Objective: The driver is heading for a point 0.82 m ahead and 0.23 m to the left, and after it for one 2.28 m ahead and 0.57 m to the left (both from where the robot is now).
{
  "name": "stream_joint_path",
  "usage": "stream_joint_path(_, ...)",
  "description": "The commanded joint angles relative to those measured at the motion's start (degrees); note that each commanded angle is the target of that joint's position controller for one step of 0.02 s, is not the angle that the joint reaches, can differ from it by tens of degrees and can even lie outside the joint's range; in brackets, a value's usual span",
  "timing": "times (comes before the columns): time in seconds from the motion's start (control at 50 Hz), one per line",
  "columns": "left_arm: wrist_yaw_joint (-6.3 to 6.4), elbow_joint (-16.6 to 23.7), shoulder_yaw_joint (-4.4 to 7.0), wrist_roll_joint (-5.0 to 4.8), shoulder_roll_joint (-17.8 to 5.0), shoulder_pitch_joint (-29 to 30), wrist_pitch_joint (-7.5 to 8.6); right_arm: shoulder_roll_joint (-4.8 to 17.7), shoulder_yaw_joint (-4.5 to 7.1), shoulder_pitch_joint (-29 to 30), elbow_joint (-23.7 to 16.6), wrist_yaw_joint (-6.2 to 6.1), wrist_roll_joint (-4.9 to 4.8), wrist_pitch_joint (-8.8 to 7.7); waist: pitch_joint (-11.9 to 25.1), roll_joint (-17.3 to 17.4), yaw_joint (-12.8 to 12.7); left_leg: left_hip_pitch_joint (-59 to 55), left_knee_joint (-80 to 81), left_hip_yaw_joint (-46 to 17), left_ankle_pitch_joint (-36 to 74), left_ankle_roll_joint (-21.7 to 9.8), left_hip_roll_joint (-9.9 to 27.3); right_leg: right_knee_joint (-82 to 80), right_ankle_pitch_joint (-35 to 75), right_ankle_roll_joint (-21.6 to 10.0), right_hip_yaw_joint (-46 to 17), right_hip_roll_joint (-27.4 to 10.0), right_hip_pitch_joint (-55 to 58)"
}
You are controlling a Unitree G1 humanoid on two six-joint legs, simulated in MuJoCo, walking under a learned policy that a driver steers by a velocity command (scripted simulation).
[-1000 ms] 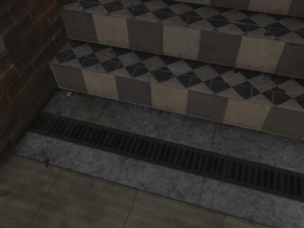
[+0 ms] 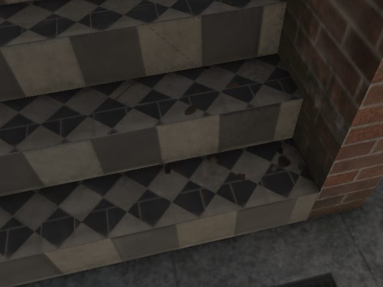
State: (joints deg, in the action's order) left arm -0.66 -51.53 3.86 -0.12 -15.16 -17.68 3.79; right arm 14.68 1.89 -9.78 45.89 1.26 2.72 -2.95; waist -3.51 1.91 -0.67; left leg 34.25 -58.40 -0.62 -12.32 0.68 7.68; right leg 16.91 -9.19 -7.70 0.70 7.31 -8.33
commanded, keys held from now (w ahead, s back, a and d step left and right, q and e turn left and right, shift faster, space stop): w+q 0.54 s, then q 0.36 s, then no key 0.10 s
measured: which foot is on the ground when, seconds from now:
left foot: up 0.00-0.30, down 0.32-0.74, up 0.76-1.00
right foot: down 0.00-0.32, up 0.34-0.72, down 0.74-1.00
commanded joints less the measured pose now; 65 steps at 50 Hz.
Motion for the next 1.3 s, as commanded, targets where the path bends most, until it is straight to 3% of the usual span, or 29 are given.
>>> stream_joint_path(0.02,0.03,0.90,1.29,-0.08,-7.32,-2.40,2.01,3.40,0.68,-0.77,-1.53,0.36,-0.47,0.59,2.08,-3.95,0.11,3.92,3.92,2.01,7.22,-0.42,0.18,-9.15,23.63,-2.80,-8.72,-15.75,4.47)
stream_joint_path(0.18,1.41,-2.86,-0.44,1.43,-6.10,-4.82,2.84,2.17,-0.36,13.68,-3.60,1.58,-1.53,-0.65,-2.02,-5.05,-3.87,0.65,24.93,5.00,17.84,-3.45,-5.47,-11.86,28.92,1.72,1.33,-15.55,9.14)
stream_joint_path(0.24,2.67,-3.72,-1.21,1.58,-5.32,-3.94,3.42,2.50,-0.40,7.04,-1.36,0.97,-0.68,-0.92,2.65,-7.82,0.26,-7.56,25.57,6.27,11.95,-6.77,-9.71,-2.34,53.46,2.12,3.04,-18.24,14.50)
stream_joint_path(0.28,2.98,-2.94,-0.55,1.78,-8.29,-1.72,3.11,4.99,0.45,-3.59,2.43,-0.32,-0.11,-1.52,7.60,-7.88,4.84,-15.07,26.20,7.33,4.37,-9.27,-13.01,14.22,66.92,1.97,3.95,-18.48,16.03)
stream_joint_path(0.3,2.67,-2.25,-0.40,1.16,-9.36,0.39,2.76,6.46,1.17,-8.07,4.15,-0.75,0.41,-2.16,9.33,-5.87,7.45,-20.80,33.25,6.27,5.72,-10.72,-12.87,24.24,58.98,2.46,4.47,-17.74,13.03)
stream_joint_path(0.32,2.67,-0.57,-1.08,1.11,-7.97,1.49,3.11,10.44,2.72,-15.83,5.71,-1.27,1.19,-2.47,14.14,-2.42,10.47,-32.98,32.62,-3.38,10.96,-14.23,-4.49,39.87,40.70,3.00,5.55,-15.45,2.60)
stream_joint_path(0.34,1.93,1.57,-2.20,-0.61,-2.37,-3.00,3.68,16.48,4.90,-15.50,5.36,-1.46,0.71,-1.64,18.72,15.30,5.50,-51.97,32.87,-30.64,24.22,-25.32,11.39,64.41,-10.54,7.44,6.01,-2.08,-24.17)
stream_joint_path(0.36,1.70,0.32,-2.06,1.48,-5.61,-3.38,3.69,14.12,4.66,-12.35,5.39,-0.38,-1.47,-1.32,19.99,4.56,4.22,-50.05,38.30,-36.30,26.21,-27.35,10.78,68.41,-14.87,6.08,-4.18,-3.69,-29.33)
stream_joint_path(0.42,2.11,3.56,-2.29,2.30,-5.26,5.13,2.60,5.48,2.42,-4.43,3.59,-0.73,-2.74,-1.57,5.25,-4.59,0.54,-27.96,41.95,-19.71,33.42,-20.49,4.94,57.86,-8.73,7.72,-4.60,-10.52,-24.84)
stream_joint_path(0.46,2.30,4.47,-3.09,3.37,-2.93,4.41,0.44,6.41,2.10,-3.63,3.84,-0.95,-2.84,-2.21,5.44,-3.80,-1.45,-20.46,41.87,-13.94,41.19,-17.79,0.59,50.86,-8.88,9.31,-2.28,-9.50,-17.58)
stream_joint_path(0.52,1.90,5.92,-3.86,2.88,-1.87,6.09,-0.01,9.54,3.06,-4.35,3.90,-1.01,-2.46,-1.50,7.15,0.10,-1.24,-19.99,40.68,-11.28,45.76,-15.30,-3.17,36.64,-8.26,10.47,0.64,-7.63,-16.06)
stream_joint_path(0.6,3.40,6.66,-4.55,1.67,-1.20,8.42,-0.49,7.70,3.22,-6.82,3.71,-2.04,-1.83,-0.47,12.36,5.98,1.69,-24.63,34.58,-11.89,53.35,-10.11,-3.47,31.27,-2.82,9.78,1.94,-5.65,-13.79)
stream_joint_path(0.64,4.02,7.41,-4.57,1.55,-1.94,9.37,-0.51,6.60,2.97,-6.28,2.89,-2.64,-1.57,0.12,12.14,5.02,2.03,-25.22,31.80,-13.96,58.36,-9.21,-2.99,30.58,-3.69,8.79,1.77,-5.43,-14.65)
stream_joint_path(0.7,4.92,6.12,-4.16,0.68,-3.03,3.12,0.03,7.49,3.22,0.14,-0.53,-3.01,-1.42,0.96,12.89,4.19,-1.98,-24.88,24.67,-18.02,65.73,-7.33,-2.92,16.94,0.12,6.20,-0.18,-5.01,-6.19)
stream_joint_path(0.72,5.21,4.84,-4.03,0.67,-2.62,-0.96,0.36,7.78,3.35,2.19,-1.30,-2.82,-2.34,0.98,12.52,2.01,-4.91,-22.41,19.74,-17.67,54.29,-5.93,-4.78,6.40,10.70,5.10,-1.27,-6.11,0.69)
stream_joint_path(0.74,5.61,3.87,-3.16,1.52,-5.53,-2.91,0.77,5.31,2.87,2.56,-2.67,-2.32,-3.71,0.64,10.80,-5.40,-4.85,-12.24,8.25,-14.22,25.56,-3.36,-9.39,1.02,29.31,2.27,-9.01,-14.67,9.91)
stream_joint_path(0.76,5.27,4.64,-2.04,1.27,-9.89,-2.74,0.12,0.51,2.12,-5.10,-3.65,-2.78,-3.20,0.71,12.35,-17.43,0.22,-0.65,-10.85,-5.12,-24.94,-1.51,-18.71,5.38,64.65,-5.78,-22.52,-32.70,16.35)
stream_joint_path(0.78,4.66,5.05,-1.49,1.14,-8.23,-1.30,-0.75,4.27,2.92,-8.76,-1.85,-3.44,-0.36,1.88,13.93,-8.37,1.90,0.97,-21.86,-2.34,-26.97,-0.37,-14.69,6.11,60.24,-11.54,-21.44,-36.03,10.05)
stream_joint_path(0.82,4.83,8.32,-1.97,1.43,-4.11,7.54,-1.39,5.68,3.69,-5.39,-1.98,-3.45,1.00,4.02,7.50,-4.37,3.66,1.79,-31.42,-3.20,-19.61,1.12,-10.78,2.25,28.97,-9.31,-14.38,-28.78,-1.34)
stream_joint_path(0.88,5.42,8.51,-1.56,1.84,-4.59,7.43,-1.83,5.38,3.87,-1.77,-4.90,-2.33,0.60,7.23,3.89,-5.75,3.12,1.99,-33.93,-1.93,-11.72,3.34,-10.37,1.76,20.02,-7.17,-5.90,-22.85,-8.81)
stream_joint_path(1.0,4.60,8.22,-0.42,1.97,-6.46,4.08,-1.74,1.57,2.41,-1.11,-7.26,-1.22,-0.95,8.24,7.84,-10.91,1.86,-7.80,-1.77,-0.78,-14.40,3.47,-9.71,3.62,25.01,-4.60,-0.79,-22.44,-3.00)
stream_joint_path(1.06,3.56,8.66,-0.97,2.58,-4.95,3.44,-2.02,0.11,1.20,-0.47,-6.45,-1.90,-1.61,8.11,10.77,-16.48,-0.98,-20.71,19.46,4.55,-17.00,1.24,-10.61,1.02,4.78,-2.22,-2.58,-21.62,-3.63)
stream_joint_path(1.1,2.99,6.97,-1.83,1.77,-3.23,2.08,-3.02,-1.77,0.20,-4.47,-2.99,-2.53,-1.07,6.61,7.85,-12.11,1.03,-30.68,40.20,8.25,-3.06,0.06,-11.49,2.83,-5.00,0.96,-3.22,-19.25,-7.88)
stream_joint_path(1.12,2.63,5.86,-1.76,2.27,-2.76,-0.67,-3.25,-0.30,-0.02,-5.60,-1.61,-2.73,-0.74,4.87,5.34,-6.76,0.62,-34.21,46.18,3.08,0.28,0.03,-8.23,8.03,-4.63,3.30,-1.81,-16.94,-10.91)
stream_joint_path(1.14,1.92,6.18,-2.20,2.09,0.32,-2.55,-3.35,0.79,-0.74,-6.51,-1.97,-2.81,-0.07,3.07,6.49,3.10,0.04,-37.90,47.78,-11.85,1.95,-0.33,4.35,18.81,-17.89,6.55,-0.30,-13.93,-18.26)
stream_joint_path(1.16,2.51,6.83,-2.96,0.40,2.06,-3.05,-3.90,6.68,0.29,-6.06,-1.46,-2.89,0.08,2.81,5.36,16.25,1.52,-22.11,51.13,-16.49,-9.66,-8.03,11.98,24.34,-21.95,8.29,1.77,-9.85,-14.52)
stream_joint_path(1.18,2.53,7.05,-1.99,1.00,-1.96,0.43,-4.34,5.72,0.55,-3.18,-1.64,-2.69,0.39,2.48,-0.62,10.31,1.58,-16.95,53.18,-15.73,-20.53,-10.72,9.42,35.40,-19.33,8.51,0.45,-10.07,-14.23)
stream_joint_path(1.22,2.23,5.36,-0.52,1.87,-2.97,-1.28,-4.71,5.22,0.40,-3.90,-0.31,-2.74,0.02,1.97,-5.24,6.63,-0.03,-18.62,52.27,-11.01,-16.45,-11.57,6.73,51.82,-17.86,7.92,-1.03,-8.53,-22.96)
stream_joint_path(1.3,1.27,3.75,0.36,1.90,-1.42,0.27,-3.20,3.14,0.29,-5.21,0.40,-3.16,-0.33,-1.41,-1.70,-0.19,-0.14,-30.83,47.14,-4.48,15.35,-11.86,7.02,57.34,-8.85,6.33,-1.89,-8.37,-30.43)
